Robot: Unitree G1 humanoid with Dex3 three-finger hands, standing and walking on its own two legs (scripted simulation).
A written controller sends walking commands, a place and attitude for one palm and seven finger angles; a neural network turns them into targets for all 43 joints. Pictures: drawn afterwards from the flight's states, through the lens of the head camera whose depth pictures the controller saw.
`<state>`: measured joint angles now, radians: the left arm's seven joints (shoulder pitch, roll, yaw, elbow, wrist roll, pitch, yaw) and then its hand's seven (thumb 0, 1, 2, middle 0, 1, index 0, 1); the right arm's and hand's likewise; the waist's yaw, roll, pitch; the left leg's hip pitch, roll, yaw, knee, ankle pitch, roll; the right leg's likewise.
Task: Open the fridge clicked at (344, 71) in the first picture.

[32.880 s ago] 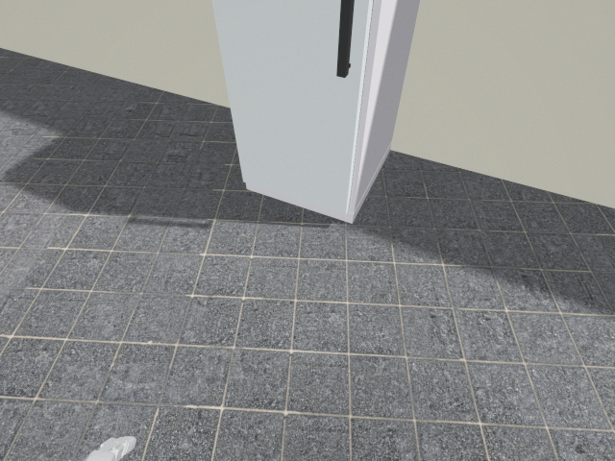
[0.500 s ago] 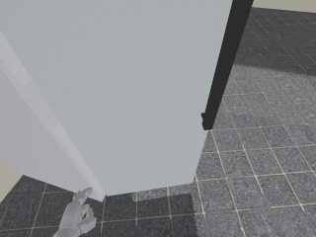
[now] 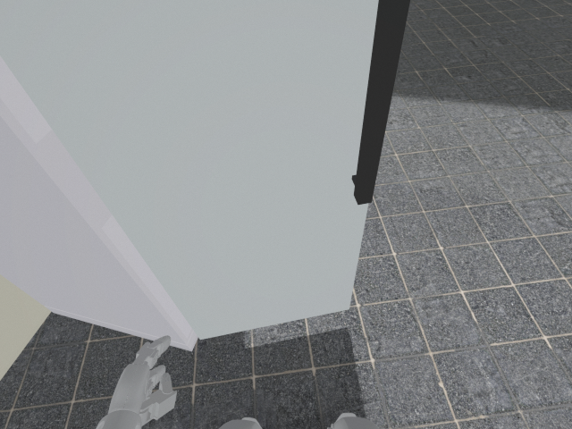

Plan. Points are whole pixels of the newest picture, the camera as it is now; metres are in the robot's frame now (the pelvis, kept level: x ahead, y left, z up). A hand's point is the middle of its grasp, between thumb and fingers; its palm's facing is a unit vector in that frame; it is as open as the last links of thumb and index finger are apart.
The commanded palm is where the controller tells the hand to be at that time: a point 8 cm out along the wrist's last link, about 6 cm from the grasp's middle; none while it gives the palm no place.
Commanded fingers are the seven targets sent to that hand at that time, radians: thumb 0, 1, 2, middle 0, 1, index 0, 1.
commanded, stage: step back with the hand held close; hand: right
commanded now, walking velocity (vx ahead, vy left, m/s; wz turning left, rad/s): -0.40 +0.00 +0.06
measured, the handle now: (375, 74) +0.54 -0.11 +0.22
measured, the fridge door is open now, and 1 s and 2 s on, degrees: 64 64 64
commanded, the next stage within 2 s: stop stepping back and stand still in 0.46 s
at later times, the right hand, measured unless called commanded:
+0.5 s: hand out of the picture +0.14 -0.24 +0.20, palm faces +0.26 +0.88 -0.39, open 7.4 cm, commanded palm +0.08 -0.30 +0.20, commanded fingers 0.00 -0.90 -0.90 0.20 0.30 0.20 0.30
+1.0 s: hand out of the picture +0.03 -0.29 +0.18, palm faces +0.38 +0.87 -0.32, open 7.5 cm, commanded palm -0.04 -0.34 +0.20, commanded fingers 0.00 -0.90 -0.90 0.20 0.30 0.20 0.30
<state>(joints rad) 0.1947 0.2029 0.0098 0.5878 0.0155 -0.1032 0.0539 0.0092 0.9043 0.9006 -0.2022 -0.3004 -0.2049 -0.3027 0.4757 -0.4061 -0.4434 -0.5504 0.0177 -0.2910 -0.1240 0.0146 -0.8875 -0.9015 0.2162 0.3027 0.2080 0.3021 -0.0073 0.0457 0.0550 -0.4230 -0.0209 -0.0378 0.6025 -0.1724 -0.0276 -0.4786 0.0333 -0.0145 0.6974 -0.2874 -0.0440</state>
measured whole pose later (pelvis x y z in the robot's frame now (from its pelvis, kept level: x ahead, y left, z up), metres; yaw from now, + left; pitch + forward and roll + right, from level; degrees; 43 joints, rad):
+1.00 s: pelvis -0.20 -0.05 +0.02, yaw +4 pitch -1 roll +0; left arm 0.27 0.16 -0.01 0.67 0.02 -0.17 0.07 0.01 0.91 0.90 -0.20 -0.30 -0.20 -0.30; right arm 0.44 -0.38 -0.40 -0.43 0.02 -0.16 -0.15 0.02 -0.89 -0.90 0.21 0.30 0.20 0.30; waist 0.05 0.09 -0.05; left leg -0.38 -0.02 0.03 0.81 -0.41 0.00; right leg -0.26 0.01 0.00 0.53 -0.25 -0.03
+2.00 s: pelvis -0.17 -0.07 +0.02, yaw +2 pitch +0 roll +1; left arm 0.20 0.20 -0.01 0.61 0.01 -0.12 0.08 0.01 0.91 0.90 -0.20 -0.30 -0.20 -0.30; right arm 0.53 -0.41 -0.40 -0.43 0.04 -0.22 -0.14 0.02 -0.89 -0.90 0.22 0.30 0.21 0.30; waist -0.01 0.02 0.00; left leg -0.19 -0.03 0.01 0.41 -0.23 0.01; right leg -0.26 0.00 -0.04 0.46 -0.21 -0.03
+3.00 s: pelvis -0.19 -0.06 +0.02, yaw +0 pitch +0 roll +1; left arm 0.26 0.21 -0.01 1.06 0.03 0.03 0.02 0.00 0.91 0.90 -0.20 -0.30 -0.20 -0.30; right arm 0.29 -0.21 0.00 1.08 -0.01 0.03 0.00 0.01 -0.97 -0.90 0.21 0.30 0.20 0.30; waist 0.00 0.03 0.07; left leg -0.22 -0.03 0.06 0.44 -0.22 0.03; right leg -0.32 0.00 0.01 0.48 -0.18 -0.02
